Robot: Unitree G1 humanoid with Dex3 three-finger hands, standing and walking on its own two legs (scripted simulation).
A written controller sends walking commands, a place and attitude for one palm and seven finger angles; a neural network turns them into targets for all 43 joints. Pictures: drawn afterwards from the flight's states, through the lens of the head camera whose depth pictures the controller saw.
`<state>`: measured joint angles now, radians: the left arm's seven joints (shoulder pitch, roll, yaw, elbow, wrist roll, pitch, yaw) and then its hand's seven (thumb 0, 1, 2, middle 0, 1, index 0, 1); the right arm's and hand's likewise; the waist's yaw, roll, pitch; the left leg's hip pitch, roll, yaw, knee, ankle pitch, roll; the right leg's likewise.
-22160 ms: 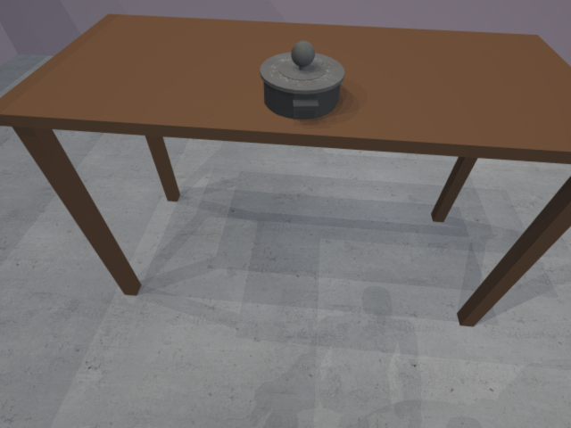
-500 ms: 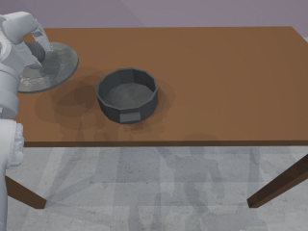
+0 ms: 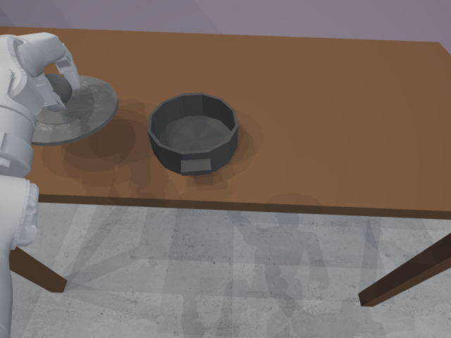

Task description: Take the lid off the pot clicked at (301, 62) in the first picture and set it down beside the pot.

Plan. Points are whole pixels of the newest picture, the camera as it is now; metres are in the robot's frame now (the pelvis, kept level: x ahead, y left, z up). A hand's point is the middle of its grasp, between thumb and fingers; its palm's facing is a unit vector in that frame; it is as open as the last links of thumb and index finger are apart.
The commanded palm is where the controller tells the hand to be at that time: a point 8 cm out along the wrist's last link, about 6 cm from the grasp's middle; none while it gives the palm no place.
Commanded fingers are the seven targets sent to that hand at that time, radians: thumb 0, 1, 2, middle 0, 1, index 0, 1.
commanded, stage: lower the lid onto the table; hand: left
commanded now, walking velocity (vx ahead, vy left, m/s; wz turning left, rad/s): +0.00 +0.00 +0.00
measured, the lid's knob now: (54, 89) +0.48 +0.30 +0.19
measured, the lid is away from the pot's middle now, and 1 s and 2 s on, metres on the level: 0.23 0.23 0.24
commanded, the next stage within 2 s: open the fingers wide in 1.16 s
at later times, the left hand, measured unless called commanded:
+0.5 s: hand (57, 105) +0.46 +0.30 +0.17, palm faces -0.38 -0.15 -0.91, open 7.8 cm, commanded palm +0.46 +0.30 +0.24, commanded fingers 0.00 0.70 0.89 -0.85 -1.05 -0.82 -1.05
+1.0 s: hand (66, 118) +0.47 +0.30 +0.14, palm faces -0.45 -0.13 -0.88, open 7.8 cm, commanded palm +0.47 +0.30 +0.21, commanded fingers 0.00 0.70 0.89 -0.85 -1.05 -0.82 -1.05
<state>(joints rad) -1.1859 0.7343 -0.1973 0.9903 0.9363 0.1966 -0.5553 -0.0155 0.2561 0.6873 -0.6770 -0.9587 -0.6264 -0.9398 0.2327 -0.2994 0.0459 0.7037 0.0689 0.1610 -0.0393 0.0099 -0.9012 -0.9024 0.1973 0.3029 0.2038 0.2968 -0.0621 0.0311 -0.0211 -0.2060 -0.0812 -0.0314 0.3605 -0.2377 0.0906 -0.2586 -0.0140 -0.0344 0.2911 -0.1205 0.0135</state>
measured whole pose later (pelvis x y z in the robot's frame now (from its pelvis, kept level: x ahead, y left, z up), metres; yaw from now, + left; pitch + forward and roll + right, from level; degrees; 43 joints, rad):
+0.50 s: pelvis +0.01 +0.01 +0.00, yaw -1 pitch +7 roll -2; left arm -1.11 0.76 -0.14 1.02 0.95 0.12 -0.53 -0.02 0.26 0.68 -0.67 -0.96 -0.62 -0.94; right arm 0.28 -0.30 0.03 0.69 0.07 0.19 -0.03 0.01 -0.90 -0.90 0.20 0.30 0.20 0.30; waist -0.09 0.03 -0.03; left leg -0.24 -0.08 -0.02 0.40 -0.27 0.10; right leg -0.29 -0.01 -0.02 0.31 -0.13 0.02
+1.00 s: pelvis +0.01 +0.02 -0.01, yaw -1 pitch +8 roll -3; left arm -1.13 0.73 -0.16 1.13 0.96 0.03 -0.50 -0.02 0.27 0.68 -0.67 -0.96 -0.62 -0.94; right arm 0.29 -0.28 0.03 0.70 0.06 0.20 -0.03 0.01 -0.90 -0.90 0.20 0.30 0.20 0.30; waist -0.10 0.03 -0.05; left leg -0.30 -0.08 -0.02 0.45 -0.29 0.11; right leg -0.34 -0.01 -0.02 0.35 -0.15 0.02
